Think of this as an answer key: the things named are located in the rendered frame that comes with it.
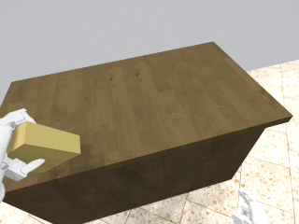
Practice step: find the sponge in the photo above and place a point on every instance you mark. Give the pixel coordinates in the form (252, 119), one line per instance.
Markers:
(31, 141)

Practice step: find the table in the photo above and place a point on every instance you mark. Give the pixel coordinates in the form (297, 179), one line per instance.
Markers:
(150, 128)

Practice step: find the left robot hand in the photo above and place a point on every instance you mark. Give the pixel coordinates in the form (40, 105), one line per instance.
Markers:
(14, 169)

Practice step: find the right robot hand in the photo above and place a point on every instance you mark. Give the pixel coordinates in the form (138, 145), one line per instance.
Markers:
(255, 214)

